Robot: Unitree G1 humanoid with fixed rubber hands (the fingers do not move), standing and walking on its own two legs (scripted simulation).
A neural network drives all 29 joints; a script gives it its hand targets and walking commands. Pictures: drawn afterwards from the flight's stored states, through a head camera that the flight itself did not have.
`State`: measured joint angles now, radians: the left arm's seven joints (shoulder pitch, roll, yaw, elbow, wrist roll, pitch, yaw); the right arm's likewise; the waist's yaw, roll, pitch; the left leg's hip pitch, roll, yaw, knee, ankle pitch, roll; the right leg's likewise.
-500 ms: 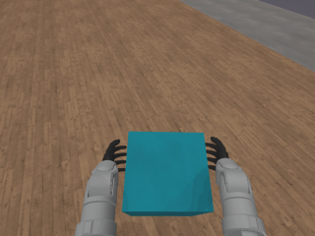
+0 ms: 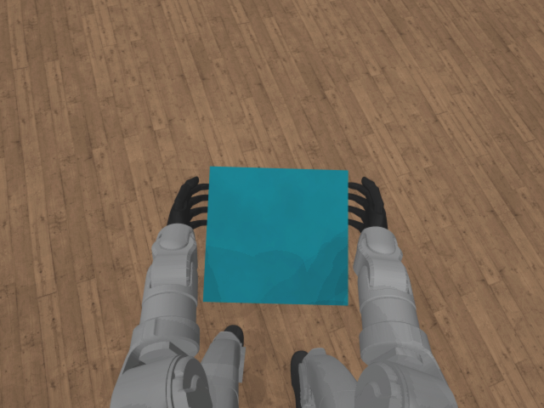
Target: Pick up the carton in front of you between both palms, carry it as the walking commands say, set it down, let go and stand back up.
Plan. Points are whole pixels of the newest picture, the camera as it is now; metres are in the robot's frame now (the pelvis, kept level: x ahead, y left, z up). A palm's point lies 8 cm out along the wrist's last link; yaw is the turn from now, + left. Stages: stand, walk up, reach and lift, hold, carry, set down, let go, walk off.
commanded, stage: set down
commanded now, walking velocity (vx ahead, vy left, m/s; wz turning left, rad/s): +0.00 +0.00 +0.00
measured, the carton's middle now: (275, 236) +0.37 +0.01 -0.16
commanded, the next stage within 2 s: none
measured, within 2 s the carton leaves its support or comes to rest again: neither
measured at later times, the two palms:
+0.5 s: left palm (195, 226) +0.41 +0.18 -0.23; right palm (338, 234) +0.39 -0.12 -0.20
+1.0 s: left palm (203, 234) +0.43 +0.18 -0.39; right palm (317, 243) +0.42 -0.11 -0.37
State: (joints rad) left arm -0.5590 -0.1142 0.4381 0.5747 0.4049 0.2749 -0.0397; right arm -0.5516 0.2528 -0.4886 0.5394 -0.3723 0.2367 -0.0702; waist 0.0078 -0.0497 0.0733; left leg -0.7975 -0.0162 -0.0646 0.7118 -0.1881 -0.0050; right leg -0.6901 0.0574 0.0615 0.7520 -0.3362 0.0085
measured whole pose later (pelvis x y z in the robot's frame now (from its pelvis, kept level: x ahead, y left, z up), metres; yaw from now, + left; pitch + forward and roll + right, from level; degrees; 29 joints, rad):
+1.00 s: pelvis -0.06 +0.01 -0.27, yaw -7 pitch +46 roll -6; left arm -1.07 0.15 0.31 0.82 0.17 0.25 0.08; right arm -1.00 0.13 -0.47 0.66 -0.14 0.17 -0.22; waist 0.04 -0.06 -0.10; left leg -2.17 -0.08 -0.11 1.78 -0.42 -0.04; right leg -2.04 0.18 0.05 1.84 -0.62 0.08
